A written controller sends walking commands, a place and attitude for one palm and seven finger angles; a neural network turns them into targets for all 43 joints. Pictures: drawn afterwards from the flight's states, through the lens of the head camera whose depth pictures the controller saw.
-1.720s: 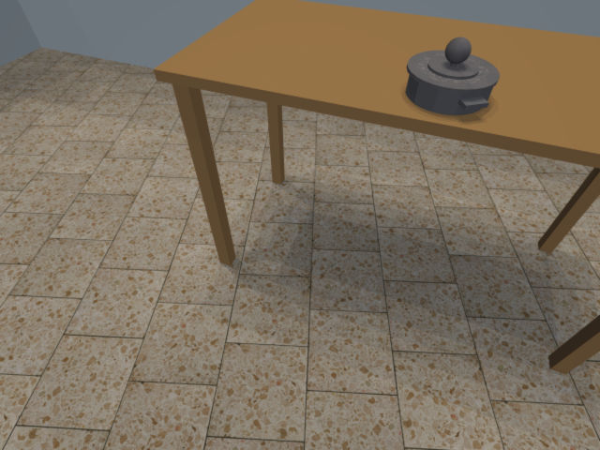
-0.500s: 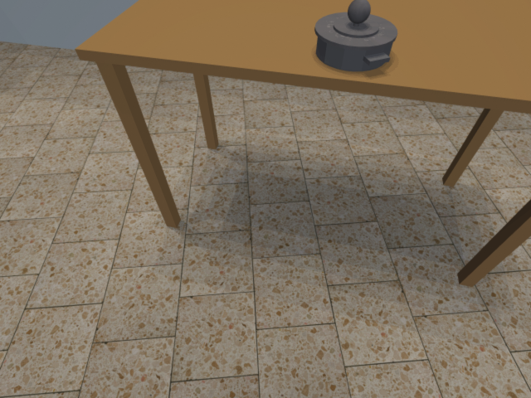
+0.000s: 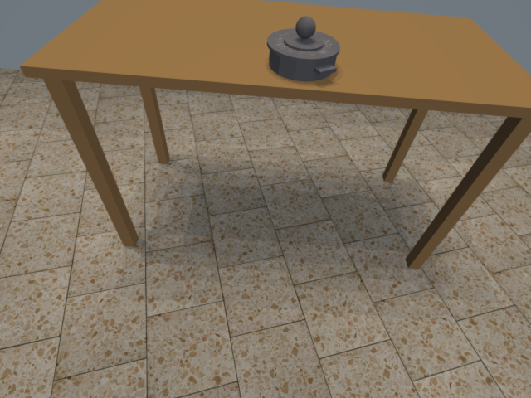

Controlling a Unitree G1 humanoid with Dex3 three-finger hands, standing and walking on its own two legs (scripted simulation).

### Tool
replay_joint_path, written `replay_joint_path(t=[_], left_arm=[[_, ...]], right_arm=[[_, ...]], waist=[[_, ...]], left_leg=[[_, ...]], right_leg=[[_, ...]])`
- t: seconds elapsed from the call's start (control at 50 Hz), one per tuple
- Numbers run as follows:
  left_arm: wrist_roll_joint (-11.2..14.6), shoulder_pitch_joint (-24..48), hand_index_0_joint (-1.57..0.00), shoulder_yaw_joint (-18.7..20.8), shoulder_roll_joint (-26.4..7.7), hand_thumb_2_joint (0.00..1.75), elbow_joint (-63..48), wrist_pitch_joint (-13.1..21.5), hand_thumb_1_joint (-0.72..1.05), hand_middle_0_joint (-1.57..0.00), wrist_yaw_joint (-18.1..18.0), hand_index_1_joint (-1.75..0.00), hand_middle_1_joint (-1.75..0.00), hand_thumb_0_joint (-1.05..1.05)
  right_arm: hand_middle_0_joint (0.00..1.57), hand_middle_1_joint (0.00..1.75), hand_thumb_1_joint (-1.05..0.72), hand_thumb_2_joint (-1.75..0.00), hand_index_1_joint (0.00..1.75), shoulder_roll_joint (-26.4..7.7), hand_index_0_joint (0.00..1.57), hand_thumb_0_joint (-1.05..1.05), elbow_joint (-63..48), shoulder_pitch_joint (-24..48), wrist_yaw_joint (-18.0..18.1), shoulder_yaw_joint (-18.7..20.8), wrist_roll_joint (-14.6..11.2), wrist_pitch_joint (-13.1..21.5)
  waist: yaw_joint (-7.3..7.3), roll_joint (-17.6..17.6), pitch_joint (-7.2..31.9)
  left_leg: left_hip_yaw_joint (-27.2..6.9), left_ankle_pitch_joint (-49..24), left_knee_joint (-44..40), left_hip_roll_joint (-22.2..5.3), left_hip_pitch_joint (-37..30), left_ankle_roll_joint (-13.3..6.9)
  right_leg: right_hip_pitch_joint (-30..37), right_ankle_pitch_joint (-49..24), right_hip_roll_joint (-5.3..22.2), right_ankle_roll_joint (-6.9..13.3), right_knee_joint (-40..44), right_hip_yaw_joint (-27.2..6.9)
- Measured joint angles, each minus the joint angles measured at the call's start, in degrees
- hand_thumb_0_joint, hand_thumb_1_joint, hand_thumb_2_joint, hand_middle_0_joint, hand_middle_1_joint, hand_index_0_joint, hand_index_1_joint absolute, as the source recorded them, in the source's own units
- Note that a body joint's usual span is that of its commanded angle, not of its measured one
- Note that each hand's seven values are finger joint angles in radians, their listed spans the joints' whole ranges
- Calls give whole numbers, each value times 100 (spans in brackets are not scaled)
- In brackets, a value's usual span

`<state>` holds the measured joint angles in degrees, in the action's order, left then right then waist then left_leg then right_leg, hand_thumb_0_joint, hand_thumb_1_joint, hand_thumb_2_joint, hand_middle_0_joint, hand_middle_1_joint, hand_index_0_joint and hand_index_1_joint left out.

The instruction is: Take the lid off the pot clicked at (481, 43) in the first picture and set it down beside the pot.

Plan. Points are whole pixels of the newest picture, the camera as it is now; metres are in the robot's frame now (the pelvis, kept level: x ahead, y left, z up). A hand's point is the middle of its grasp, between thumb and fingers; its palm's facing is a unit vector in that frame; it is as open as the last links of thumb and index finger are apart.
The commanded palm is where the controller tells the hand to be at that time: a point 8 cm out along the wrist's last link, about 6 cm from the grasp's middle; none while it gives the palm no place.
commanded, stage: take the last steps up to it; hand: left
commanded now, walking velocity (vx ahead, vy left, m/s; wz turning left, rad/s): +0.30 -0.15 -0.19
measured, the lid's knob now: (305, 27) +0.93 -0.04 +0.17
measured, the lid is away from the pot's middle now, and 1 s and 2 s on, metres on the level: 0.00 0.00 0.00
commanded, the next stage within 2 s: come to a stop and stand still in 1.06 s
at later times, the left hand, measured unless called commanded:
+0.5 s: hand out of the picture +0.10 +0.08 -0.17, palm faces -0.02 -0.98 -0.18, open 7.3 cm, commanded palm none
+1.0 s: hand (236, 284) +0.37 +0.08 -0.17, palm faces -0.01 -0.98 -0.19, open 7.3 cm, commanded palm none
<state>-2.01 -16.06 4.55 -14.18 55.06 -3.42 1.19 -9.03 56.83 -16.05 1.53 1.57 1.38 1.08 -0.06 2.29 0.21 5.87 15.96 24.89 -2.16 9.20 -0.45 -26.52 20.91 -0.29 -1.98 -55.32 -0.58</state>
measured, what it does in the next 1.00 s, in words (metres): walks ahead: right foot, then left foot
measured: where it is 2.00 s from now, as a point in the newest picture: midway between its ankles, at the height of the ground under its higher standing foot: (301, 359)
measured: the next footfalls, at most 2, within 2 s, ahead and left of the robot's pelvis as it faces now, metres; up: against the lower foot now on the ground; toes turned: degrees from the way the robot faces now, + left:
right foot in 0.22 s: +0.08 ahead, -0.16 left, +0.00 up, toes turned -8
left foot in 0.68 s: +0.33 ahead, +0.02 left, +0.00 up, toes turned +5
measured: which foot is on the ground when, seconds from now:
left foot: down 0.00-0.22, up 0.24-0.66, down 0.68-1.00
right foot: up 0.00-0.20, down 0.22-0.68, up 0.70-1.00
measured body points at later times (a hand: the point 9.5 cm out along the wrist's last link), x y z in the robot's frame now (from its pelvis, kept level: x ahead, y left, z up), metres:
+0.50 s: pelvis +0.11 -0.09 +0.00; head +0.12 -0.09 +0.45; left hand +0.10 +0.14 -0.16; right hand +0.12 -0.34 -0.15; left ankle +0.17 +0.04 -0.68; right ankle +0.04 -0.16 -0.74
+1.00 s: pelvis +0.32 -0.11 +0.00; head +0.33 -0.11 +0.45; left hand +0.38 +0.13 -0.15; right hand +0.30 -0.34 -0.15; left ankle +0.29 +0.01 -0.74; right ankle +0.40 -0.26 -0.70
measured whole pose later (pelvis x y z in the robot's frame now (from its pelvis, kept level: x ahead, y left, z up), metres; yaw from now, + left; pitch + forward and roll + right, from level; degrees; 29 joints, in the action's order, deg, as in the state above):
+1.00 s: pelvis +0.32 -0.11 +0.00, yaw -3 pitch +0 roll +1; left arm -1.9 -14.5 4.4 -10.5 57.0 0.4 1.4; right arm -9.4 61.2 -18.5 0.9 3.2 1.2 3.3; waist 0.5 1.6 -1.1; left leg 7.6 15.1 22.3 -1.5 6.9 -0.5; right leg -30.6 11.9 7.7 -1.0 -46.3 2.7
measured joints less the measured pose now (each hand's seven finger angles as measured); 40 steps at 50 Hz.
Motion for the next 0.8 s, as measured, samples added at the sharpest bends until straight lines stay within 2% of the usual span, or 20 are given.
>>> replay_joint_path(t=[0.12,0.2,0.24,0.28,0.32,0.36,0.48,0.6,0.64,0.68,0.74,0.76,0.8], left_arm=[[-19,143,-20,-28,94,90,35,-14,91,-20,155,-30,-30,1],[2,337,-20,-51,181,90,-52,133,91,-20,200,-30,-30,1],[4,441,-20,-74,244,90,-61,309,91,-20,152,-30,-30,1],[47,439,-20,-122,334,90,-61,459,91,-20,63,-30,-30,1],[65,288,-20,-136,399,90,-17,528,91,-20,-30,-30,-30,1],[58,86,-20,-143,449,90,112,554,91,-20,-116,-30,-30,0],[39,-500,-20,-233,562,90,584,605,92,-20,-181,-30,-30,0],[8,-938,-20,-281,664,90,910,638,91,-20,-200,-30,-30,1],[13,-1048,-20,-272,665,90,995,637,91,-20,-201,-30,-30,1],[51,-1170,-20,-258,686,90,1068,628,91,-20,-189,-30,-30,1],[86,-1051,-20,-230,634,90,1090,491,91,-20,-123,-30,-30,1],[74,-971,-20,-207,601,90,1061,462,91,-20,-107,-30,-30,1],[34,-769,-20,-150,542,90,934,440,91,-20,-70,-30,-30,1]], right_arm=[[20,30,-90,-90,30,-64,20,1,155,-333,-12,64,55,141],[20,30,-90,-90,30,-208,20,1,390,-623,-32,124,67,86],[20,30,-90,-90,30,-286,20,1,550,-741,-54,147,25,9],[20,30,-90,-90,30,-326,20,1,707,-770,-88,151,10,-121],[20,30,-90,-90,30,-327,20,1,768,-734,-130,165,16,-186],[20,30,-91,-90,30,-324,20,1,698,-619,-152,185,31,-181],[19,30,-91,-90,30,-222,20,1,284,-47,-188,232,22,-89],[19,30,-91,-90,30,-3,20,1,83,528,-241,173,-15,-2],[19,30,-91,-90,30,67,20,1,31,664,-230,138,-21,72],[20,30,-91,-90,30,103,20,1,-37,736,-194,98,6,209],[20,30,-91,-90,30,202,20,0,-60,719,-126,50,12,314],[20,30,-91,-90,30,229,20,0,-31,648,-105,40,1,313],[20,30,-93,-90,30,229,20,-1,15,480,11,146,-68,355]], waist=[[238,-159,-27],[361,-311,-74],[344,-441,-129],[291,-468,-124],[204,-379,-53],[177,-296,5],[178,-301,2],[-69,-236,-123],[-121,-167,-181],[-114,-139,-222],[-81,-7,-296],[-71,22,-284],[-50,51,-248]], left_leg=[[253,38,-165,-173,-165,133],[268,308,159,-398,-126,340],[130,840,992,-580,144,276],[-150,1299,2394,-500,706,92],[-182,1163,3368,-415,1207,0],[-122,839,3745,-414,1603,19],[-86,-1,3261,-502,2270,108],[-31,-64,2137,-408,2161,-8],[59,-103,1641,-275,1893,-105],[108,-347,1122,-138,1503,-267],[237,-62,1373,-33,1308,-323],[262,-23,1257,1,1157,-309],[278,-100,863,63,824,-233]], right_leg=[[291,82,277,94,989,229],[768,-211,276,214,2174,356],[908,-589,137,324,2330,478],[1026,-409,70,416,2252,589],[1278,-331,28,494,2480,606],[1547,-386,-23,531,2793,596],[2216,-401,-280,611,3483,607],[2771,-44,-379,559,3656,560],[2902,234,-315,500,3467,563],[2733,660,-223,461,2627,564],[1592,709,-98,490,-240,298],[1210,539,-43,485,-902,262],[548,128,133,433,-1500,236]])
